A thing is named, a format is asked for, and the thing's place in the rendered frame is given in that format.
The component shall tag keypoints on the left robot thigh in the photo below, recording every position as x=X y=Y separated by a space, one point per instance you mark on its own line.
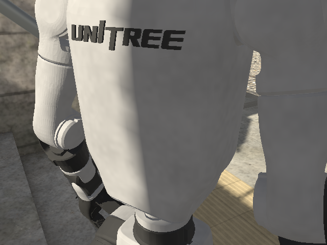
x=107 y=233

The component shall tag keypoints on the left robot forearm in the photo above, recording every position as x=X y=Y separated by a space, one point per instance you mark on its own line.
x=78 y=166

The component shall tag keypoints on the left robot hand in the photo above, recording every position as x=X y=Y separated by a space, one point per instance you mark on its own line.
x=90 y=209

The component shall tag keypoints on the left robot upper arm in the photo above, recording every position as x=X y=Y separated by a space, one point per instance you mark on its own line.
x=55 y=122

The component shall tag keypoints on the right robot forearm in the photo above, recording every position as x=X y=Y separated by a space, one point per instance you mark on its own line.
x=284 y=241

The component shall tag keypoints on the humanoid robot torso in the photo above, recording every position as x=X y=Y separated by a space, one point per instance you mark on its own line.
x=161 y=86

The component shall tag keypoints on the right robot upper arm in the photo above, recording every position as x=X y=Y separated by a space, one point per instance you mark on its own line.
x=291 y=37

